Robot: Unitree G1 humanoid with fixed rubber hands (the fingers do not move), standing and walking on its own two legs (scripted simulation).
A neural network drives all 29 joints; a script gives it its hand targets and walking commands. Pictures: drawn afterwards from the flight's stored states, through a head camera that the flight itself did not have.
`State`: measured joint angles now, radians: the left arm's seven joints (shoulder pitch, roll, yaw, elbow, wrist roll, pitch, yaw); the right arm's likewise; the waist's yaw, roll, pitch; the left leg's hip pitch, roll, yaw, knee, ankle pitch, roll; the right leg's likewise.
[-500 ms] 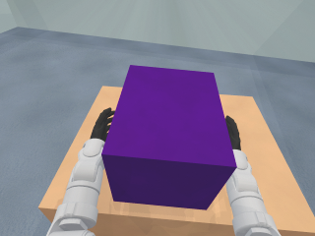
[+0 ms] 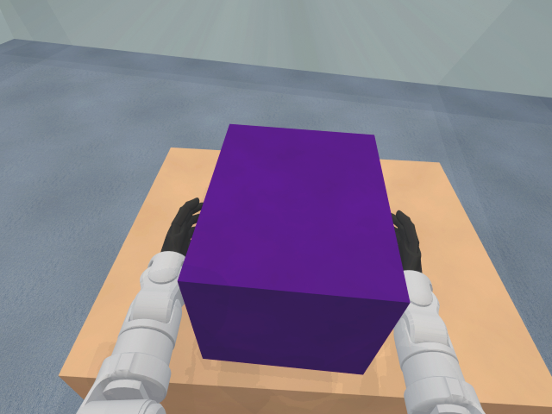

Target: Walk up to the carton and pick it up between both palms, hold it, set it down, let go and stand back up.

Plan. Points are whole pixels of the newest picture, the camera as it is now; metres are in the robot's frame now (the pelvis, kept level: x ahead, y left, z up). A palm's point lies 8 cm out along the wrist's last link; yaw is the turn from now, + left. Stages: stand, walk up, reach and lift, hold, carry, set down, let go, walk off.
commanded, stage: set down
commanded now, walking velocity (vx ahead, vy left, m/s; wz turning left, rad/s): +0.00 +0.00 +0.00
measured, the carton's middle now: (292, 241) +0.38 -0.07 +0.06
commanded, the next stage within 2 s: none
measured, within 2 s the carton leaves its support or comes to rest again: rests again in 1.36 s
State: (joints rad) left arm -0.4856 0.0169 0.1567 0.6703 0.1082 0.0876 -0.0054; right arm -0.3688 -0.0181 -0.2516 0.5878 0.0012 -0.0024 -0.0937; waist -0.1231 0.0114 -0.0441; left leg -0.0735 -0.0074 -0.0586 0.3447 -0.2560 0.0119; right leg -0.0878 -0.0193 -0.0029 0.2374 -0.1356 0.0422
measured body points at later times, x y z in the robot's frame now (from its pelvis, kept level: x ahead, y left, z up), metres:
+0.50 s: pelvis +0.00 +0.00 +0.00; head -0.01 +0.00 +0.45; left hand +0.40 +0.09 +0.06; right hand +0.32 -0.24 +0.05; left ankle -0.05 +0.11 -0.75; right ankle -0.01 -0.15 -0.75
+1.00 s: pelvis +0.00 +0.00 +0.00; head +0.01 +0.00 +0.45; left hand +0.40 +0.09 +0.03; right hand +0.32 -0.24 +0.03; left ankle -0.05 +0.11 -0.75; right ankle -0.01 -0.15 -0.75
